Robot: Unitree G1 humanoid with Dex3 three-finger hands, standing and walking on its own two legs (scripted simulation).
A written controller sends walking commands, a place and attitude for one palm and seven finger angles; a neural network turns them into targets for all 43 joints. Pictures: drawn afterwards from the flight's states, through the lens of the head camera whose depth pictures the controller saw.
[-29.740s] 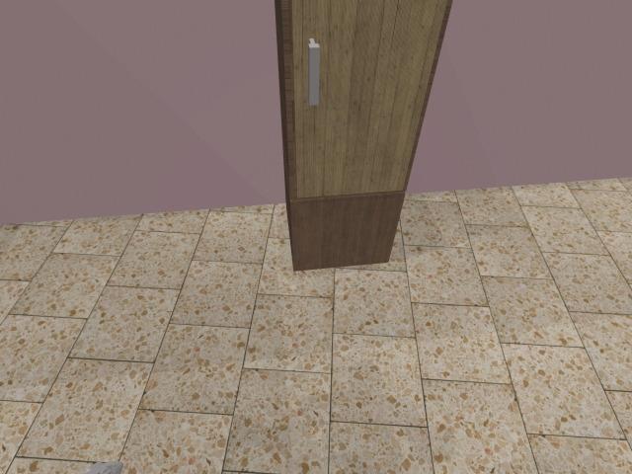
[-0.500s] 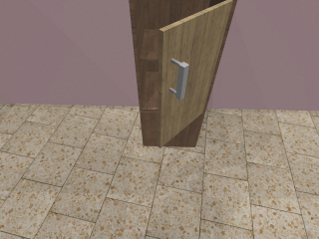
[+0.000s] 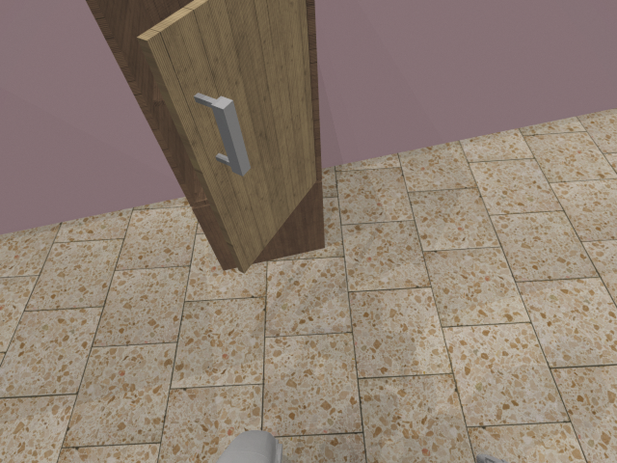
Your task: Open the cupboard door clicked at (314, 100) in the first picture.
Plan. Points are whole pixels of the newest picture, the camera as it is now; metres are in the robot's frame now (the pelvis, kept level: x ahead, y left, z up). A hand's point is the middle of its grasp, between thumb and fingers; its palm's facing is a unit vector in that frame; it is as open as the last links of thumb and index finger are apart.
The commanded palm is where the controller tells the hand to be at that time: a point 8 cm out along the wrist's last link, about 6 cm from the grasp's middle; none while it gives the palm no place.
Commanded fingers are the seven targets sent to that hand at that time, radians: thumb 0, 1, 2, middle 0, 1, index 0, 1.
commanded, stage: walk to a spot facing it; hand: left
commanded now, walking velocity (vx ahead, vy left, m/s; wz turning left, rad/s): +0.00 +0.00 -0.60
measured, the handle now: (222, 135) +0.56 +0.19 +0.07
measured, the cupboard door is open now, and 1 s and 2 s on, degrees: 46 46 46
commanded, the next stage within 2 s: none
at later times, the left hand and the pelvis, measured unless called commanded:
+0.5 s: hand (159, 445) +0.14 +0.26 -0.18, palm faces -0.21 -0.95 -0.24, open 7.4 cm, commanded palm none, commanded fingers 0.00 0.90 0.90 -0.20 -0.30 -0.20 -0.30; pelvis +0.04 +0.06 +0.00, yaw -17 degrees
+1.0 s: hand (264, 372) +0.25 +0.11 -0.15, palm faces -0.60 -0.76 -0.26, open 7.4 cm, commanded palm none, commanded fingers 0.00 0.90 0.90 -0.20 -0.30 -0.20 -0.30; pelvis +0.04 +0.03 +0.00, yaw -37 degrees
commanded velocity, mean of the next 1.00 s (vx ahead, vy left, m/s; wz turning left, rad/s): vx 0.03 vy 0.00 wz -0.60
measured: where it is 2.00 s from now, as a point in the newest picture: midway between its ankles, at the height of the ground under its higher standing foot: (420, 433)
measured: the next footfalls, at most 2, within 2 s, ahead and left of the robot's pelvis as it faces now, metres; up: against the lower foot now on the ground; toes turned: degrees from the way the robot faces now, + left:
left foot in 0.40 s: +0.10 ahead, +0.16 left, +0.00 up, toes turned -15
right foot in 0.80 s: +0.02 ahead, -0.08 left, +0.00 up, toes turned -35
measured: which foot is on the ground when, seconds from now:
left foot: up 0.00-0.38, down 0.40-0.80, up 0.82-1.00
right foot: down 0.00-0.40, up 0.42-0.78, down 0.80-1.00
